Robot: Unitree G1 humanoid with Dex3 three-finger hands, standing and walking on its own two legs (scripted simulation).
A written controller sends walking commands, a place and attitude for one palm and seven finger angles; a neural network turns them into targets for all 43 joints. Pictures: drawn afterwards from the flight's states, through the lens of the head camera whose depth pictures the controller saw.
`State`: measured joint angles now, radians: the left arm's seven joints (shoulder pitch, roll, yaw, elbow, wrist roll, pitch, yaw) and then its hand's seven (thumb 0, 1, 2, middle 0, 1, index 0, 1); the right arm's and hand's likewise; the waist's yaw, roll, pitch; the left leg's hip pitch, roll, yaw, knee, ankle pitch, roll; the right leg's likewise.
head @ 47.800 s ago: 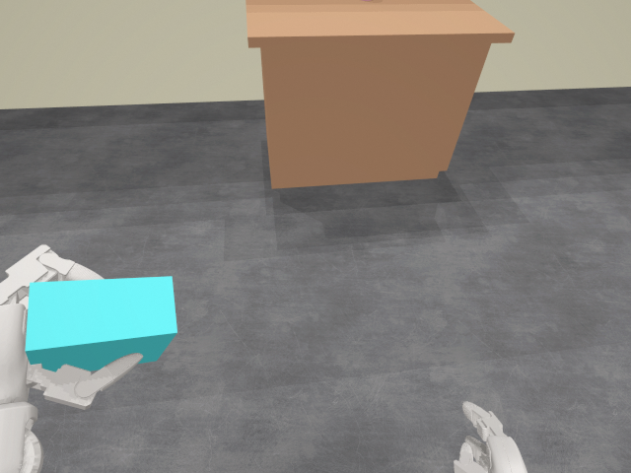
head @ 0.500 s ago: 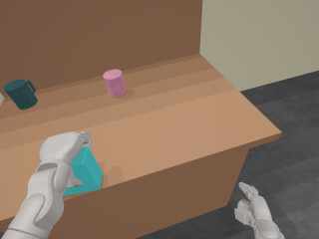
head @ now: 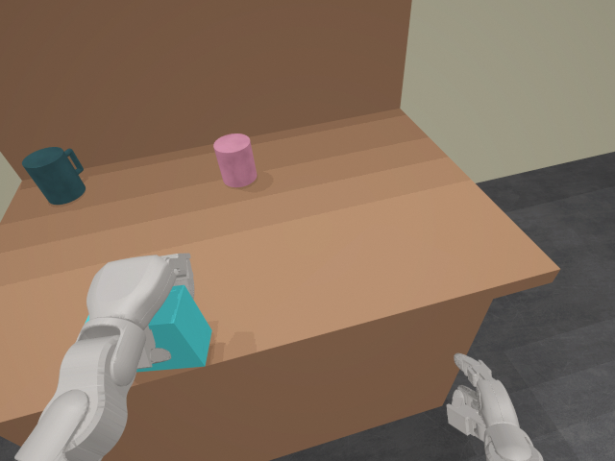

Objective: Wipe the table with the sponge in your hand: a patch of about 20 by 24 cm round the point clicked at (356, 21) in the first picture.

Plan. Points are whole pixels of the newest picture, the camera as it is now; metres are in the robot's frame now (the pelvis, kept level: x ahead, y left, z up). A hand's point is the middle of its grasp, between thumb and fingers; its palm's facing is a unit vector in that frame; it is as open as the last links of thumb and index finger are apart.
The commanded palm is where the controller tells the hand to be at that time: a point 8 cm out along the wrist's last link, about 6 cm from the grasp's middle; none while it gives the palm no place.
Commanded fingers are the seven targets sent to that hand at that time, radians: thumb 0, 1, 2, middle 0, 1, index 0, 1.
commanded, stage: move the sponge above the wiping area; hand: left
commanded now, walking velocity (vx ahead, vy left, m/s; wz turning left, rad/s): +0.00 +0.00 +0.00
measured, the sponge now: (158, 337) +0.23 +0.26 +0.04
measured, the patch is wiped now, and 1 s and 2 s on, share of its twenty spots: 0.00 0.00 0.30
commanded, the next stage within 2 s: lower the sponge onto the table in 0.12 s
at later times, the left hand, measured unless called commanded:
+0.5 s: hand (139, 296) +0.24 +0.26 +0.12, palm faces +0.09 -0.05 -0.99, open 9.8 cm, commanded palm +0.22 +0.27 +0.19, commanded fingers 0.00 0.10 1.30 -1.20 -1.60 -1.20 -1.60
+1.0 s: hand (125, 302) +0.24 +0.29 +0.11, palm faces +0.07 -0.05 -1.00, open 9.8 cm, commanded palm +0.21 +0.27 +0.17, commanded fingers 0.00 0.10 1.30 -1.20 -1.60 -1.20 -1.60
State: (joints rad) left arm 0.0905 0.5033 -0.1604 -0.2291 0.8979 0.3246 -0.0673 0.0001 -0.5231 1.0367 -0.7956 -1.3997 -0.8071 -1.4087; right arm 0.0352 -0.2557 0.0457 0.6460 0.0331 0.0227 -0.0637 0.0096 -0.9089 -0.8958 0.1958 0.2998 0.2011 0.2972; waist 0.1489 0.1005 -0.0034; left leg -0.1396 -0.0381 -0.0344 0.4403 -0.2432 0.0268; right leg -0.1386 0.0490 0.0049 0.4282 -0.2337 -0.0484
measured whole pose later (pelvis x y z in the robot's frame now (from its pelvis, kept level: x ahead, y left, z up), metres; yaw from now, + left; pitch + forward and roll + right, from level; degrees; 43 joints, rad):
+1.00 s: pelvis -0.01 -0.02 +0.00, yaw +0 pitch -4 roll +0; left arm 0.00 0.53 -0.04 -0.02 0.89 0.37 0.01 0.00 -0.53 1.03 -0.80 -1.40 -0.81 -1.41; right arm 0.04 -0.27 0.03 0.69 0.05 0.02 -0.07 0.01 -0.91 -0.90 0.20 0.30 0.20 0.30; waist 0.13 0.10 0.00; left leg -0.15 -0.01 -0.05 0.45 -0.24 -0.01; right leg -0.15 0.08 -0.01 0.43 -0.22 -0.08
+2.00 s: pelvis +0.01 +0.00 +0.00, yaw +1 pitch +1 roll +0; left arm -0.19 0.49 -0.07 0.24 0.94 0.35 0.01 0.00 -0.54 1.05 -0.80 -1.40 -0.81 -1.41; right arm 0.09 -0.27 0.03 0.69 0.07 0.07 -0.07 0.01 -0.91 -0.90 0.20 0.30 0.20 0.30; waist 0.08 0.09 -0.05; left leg -0.23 -0.04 -0.05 0.47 -0.26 0.03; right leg -0.22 0.05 -0.01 0.44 -0.24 -0.05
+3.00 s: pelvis +0.00 +0.01 -0.01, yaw +0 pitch +9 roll -2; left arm -0.62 0.65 0.05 0.88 1.01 0.08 0.04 0.00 -0.56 1.06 -0.81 -1.40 -0.82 -1.41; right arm 0.25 -0.30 0.00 0.72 0.08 0.10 -0.07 0.01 -0.91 -0.90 0.20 0.30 0.20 0.30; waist -0.02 0.07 -0.08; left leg -0.43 -0.03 -0.04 0.55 -0.27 0.03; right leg -0.39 0.06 -0.01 0.47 -0.23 -0.04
